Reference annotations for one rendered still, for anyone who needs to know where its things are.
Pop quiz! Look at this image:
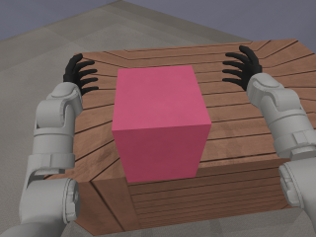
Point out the pedestal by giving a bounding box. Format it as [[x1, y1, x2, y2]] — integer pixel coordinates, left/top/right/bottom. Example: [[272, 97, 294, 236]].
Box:
[[43, 39, 316, 236]]

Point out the robot right upper arm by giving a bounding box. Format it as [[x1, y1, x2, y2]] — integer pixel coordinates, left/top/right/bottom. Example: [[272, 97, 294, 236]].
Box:
[[278, 157, 316, 234]]

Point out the left robot forearm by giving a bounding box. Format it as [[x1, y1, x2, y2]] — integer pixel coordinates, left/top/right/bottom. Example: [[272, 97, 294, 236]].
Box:
[[19, 82, 83, 222]]

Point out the left robot hand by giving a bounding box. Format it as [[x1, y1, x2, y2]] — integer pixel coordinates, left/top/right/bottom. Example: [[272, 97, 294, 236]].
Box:
[[63, 53, 99, 96]]

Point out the right robot forearm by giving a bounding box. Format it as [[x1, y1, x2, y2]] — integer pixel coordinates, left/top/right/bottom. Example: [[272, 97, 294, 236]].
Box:
[[246, 72, 316, 161]]

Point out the carton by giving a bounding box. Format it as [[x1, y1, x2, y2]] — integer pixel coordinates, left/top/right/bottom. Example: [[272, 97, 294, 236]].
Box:
[[112, 65, 212, 183]]

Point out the right robot hand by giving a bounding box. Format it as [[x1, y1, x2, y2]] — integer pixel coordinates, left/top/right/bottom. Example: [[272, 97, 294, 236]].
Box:
[[222, 45, 263, 91]]

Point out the robot left upper arm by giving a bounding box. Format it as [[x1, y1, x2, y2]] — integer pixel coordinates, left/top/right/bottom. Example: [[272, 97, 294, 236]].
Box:
[[0, 178, 81, 237]]

